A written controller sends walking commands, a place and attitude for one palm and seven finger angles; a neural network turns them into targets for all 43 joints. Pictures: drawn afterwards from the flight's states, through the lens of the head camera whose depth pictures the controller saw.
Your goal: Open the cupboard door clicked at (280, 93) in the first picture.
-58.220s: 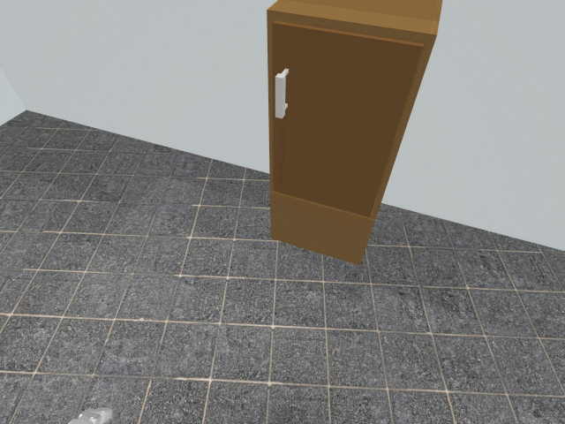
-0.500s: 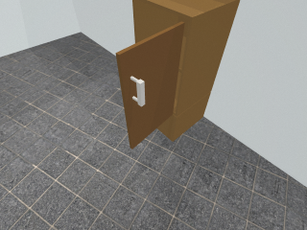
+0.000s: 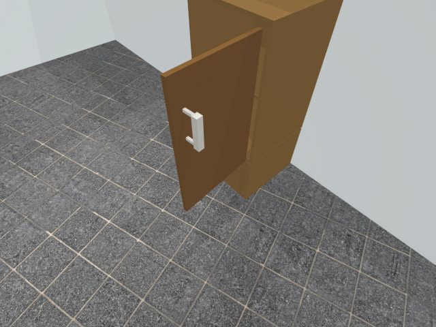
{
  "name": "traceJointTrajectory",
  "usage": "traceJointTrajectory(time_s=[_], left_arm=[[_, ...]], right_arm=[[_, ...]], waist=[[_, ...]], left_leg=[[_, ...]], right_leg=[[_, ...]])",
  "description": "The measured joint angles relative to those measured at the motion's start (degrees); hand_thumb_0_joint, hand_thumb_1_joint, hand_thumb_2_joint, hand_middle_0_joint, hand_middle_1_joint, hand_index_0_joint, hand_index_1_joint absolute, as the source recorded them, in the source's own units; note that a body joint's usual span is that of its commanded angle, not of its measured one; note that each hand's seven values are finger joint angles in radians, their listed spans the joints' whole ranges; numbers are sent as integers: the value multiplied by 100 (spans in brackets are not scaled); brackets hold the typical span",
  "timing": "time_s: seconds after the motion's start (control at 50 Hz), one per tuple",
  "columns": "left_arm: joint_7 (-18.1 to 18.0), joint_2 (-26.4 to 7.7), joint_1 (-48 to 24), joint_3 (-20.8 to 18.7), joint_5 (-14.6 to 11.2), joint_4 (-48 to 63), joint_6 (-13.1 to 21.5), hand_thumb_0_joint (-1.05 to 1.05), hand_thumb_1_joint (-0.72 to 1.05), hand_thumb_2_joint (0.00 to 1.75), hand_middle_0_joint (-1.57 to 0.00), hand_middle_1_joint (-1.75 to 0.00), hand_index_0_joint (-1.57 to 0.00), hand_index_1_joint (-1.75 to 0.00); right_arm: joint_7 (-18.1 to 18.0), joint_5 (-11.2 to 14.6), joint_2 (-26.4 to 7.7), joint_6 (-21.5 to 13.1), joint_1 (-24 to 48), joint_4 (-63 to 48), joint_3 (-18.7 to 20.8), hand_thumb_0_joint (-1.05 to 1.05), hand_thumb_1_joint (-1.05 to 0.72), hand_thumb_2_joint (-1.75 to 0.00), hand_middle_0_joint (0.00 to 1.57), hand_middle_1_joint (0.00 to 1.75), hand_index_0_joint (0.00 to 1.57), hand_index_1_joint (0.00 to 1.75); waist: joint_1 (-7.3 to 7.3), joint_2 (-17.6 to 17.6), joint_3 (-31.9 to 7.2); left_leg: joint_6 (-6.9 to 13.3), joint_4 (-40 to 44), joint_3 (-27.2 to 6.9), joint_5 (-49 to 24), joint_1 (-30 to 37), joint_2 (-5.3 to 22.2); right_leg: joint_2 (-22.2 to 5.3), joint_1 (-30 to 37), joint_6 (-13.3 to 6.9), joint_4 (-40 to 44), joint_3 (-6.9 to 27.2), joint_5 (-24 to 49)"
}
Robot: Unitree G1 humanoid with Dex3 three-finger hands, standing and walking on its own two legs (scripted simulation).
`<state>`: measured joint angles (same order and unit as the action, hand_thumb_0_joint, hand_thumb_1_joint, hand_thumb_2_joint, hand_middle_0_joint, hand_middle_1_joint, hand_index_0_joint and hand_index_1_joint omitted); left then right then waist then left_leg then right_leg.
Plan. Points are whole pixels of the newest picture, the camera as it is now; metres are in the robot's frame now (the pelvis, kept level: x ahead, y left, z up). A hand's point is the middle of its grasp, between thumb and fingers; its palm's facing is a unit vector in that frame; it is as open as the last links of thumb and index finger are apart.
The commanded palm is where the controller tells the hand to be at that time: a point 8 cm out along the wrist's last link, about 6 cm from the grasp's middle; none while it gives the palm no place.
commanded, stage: look to check the result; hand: left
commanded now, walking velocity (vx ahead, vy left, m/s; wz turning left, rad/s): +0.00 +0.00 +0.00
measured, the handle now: (192, 129) +0.61 +0.11 -0.02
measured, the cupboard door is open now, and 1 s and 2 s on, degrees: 95 95 95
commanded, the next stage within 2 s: stand and wait in 0.20 s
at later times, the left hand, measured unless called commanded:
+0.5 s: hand out of the picture +0.00 +0.16 -0.17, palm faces +0.03 -0.98 -0.20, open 7.3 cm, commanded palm none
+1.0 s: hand out of the picture +0.01 +0.16 -0.17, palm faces +0.03 -0.98 -0.20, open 7.3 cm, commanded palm none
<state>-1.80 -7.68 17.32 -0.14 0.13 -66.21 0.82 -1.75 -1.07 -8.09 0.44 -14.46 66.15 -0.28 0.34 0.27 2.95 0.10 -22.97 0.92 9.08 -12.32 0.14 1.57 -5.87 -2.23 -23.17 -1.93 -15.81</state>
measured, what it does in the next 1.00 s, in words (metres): stands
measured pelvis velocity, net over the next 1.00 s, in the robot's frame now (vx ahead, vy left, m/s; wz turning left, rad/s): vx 0.02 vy -0.02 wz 0.00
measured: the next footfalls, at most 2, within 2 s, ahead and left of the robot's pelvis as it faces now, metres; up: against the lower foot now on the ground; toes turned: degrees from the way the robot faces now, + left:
none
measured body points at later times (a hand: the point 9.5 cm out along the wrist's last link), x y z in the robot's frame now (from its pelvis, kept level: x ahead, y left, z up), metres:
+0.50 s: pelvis +0.01 -0.01 +0.00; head +0.03 -0.02 +0.45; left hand +0.00 +0.21 -0.16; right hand +0.02 -0.23 -0.16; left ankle +0.04 +0.12 -0.74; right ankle -0.03 -0.09 -0.74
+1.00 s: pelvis +0.02 -0.02 +0.00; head +0.03 -0.02 +0.45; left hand +0.01 +0.21 -0.16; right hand +0.03 -0.24 -0.16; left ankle +0.04 +0.12 -0.74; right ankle -0.03 -0.09 -0.74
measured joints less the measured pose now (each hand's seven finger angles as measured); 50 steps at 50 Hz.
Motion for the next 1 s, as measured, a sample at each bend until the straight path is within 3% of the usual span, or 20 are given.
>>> traceJointTrajectory(time_s=[1.0], left_arm=[[5,-151,-124,-10,-13,52,40,1,91,90,-20,-30,-20,-30]], right_arm=[[-25,9,-141,-16,133,7,-7,0,-91,-90,20,30,20,30]], waist=[[-14,-35,-2]], left_leg=[[-136,94,-36,135,233,109]], right_leg=[[119,309,-122,266,-13,-45]])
